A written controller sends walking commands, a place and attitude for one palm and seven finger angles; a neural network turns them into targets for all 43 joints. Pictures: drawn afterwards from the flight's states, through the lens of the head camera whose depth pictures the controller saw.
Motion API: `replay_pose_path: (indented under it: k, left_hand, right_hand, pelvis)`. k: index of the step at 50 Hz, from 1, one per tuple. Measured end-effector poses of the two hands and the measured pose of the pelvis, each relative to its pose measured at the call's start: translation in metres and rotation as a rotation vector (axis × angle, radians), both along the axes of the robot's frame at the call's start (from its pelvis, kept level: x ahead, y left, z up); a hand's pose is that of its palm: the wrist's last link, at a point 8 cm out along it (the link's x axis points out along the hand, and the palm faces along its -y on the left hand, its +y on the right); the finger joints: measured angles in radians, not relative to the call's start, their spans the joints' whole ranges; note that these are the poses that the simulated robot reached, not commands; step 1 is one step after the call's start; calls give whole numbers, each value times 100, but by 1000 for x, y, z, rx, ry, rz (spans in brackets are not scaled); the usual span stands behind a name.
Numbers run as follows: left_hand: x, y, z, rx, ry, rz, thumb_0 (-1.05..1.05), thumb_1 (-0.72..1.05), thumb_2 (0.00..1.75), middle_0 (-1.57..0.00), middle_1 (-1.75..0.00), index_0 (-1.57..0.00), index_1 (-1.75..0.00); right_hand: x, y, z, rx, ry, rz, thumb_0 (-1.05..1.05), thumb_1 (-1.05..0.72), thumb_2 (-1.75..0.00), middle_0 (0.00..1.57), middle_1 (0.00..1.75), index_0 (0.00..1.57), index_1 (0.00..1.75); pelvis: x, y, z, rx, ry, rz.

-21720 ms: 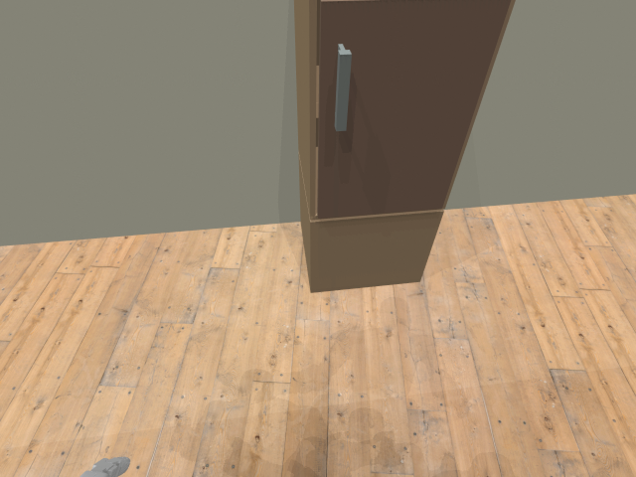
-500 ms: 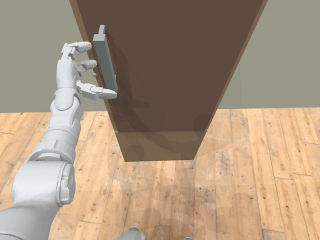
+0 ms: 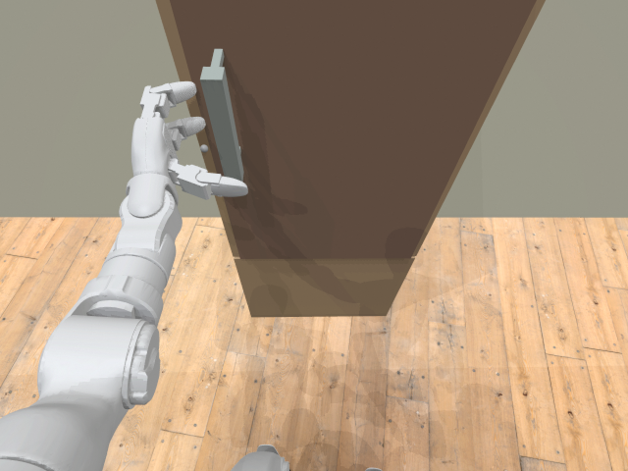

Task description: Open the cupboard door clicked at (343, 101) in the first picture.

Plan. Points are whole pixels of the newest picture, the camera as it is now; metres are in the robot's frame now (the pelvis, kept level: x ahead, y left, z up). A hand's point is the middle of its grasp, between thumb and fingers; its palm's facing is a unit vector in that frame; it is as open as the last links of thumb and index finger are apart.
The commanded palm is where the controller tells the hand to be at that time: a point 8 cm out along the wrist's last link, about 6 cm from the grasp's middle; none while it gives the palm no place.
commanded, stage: move the hooked fingers beside the handle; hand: left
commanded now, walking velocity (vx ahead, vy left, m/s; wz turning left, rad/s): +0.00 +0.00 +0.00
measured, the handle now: (227, 122) +0.54 +0.13 +0.11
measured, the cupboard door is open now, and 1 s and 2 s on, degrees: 0 0 0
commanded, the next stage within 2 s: none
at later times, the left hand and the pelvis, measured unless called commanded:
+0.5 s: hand (200, 147) +0.49 +0.16 +0.12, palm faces +0.11 -0.99 -0.03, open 14.9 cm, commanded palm +0.46 +0.16 +0.12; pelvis -0.01 +0.01 +0.00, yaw -1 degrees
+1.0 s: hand (193, 143) +0.49 +0.17 +0.12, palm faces +0.08 -1.00 -0.01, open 14.4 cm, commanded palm +0.46 +0.19 +0.12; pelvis +0.00 +0.00 +0.00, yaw -2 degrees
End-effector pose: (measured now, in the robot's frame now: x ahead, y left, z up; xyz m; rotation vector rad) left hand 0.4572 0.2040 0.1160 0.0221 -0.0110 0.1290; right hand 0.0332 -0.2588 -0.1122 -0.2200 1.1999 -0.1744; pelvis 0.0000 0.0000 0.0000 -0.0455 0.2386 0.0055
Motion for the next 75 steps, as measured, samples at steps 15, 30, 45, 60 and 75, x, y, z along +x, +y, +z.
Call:
replay_pose_path:
  k: [15,30,45,60,75]
  left_hand:
    - [1,1,0,3,-2,-4,-1,-51,30,-10,-113,-8,-114]
    - [4,8,0,-2,3,-25,-1,-51,30,-15,-115,-13,-116]
    - [9,14,0,-14,3,-44,-1,-51,30,-21,-118,-20,-118]
    - [3,3,1,-11,0,-105,-1,-51,30,-25,-118,-25,-119]
    - [-12,26,11,-7,-4,-55,-1,-50,30,-30,-120,-30,-120]
  right_hand:
    - [-14,5,0,-8,19,-12,1,-91,-90,20,30,20,30]
    - [-23,4,3,-20,21,-40,1,-91,-90,21,30,20,30]
    - [-27,-3,6,-31,35,-79,1,-91,-90,21,30,20,30]
    - [-17,-6,7,-21,5,-113,1,-91,-90,21,30,20,30]
    - [-18,-14,11,-25,-30,-137,1,-91,-90,21,30,20,30]
  pelvis:
    - [-4,6,-1,-4,2,-2]
    - [-6,6,0,-4,3,-18]
    - [-1,2,1,0,7,-36]
    - [4,-1,4,6,-14,-56]
    - [-2,-10,6,15,-41,-73]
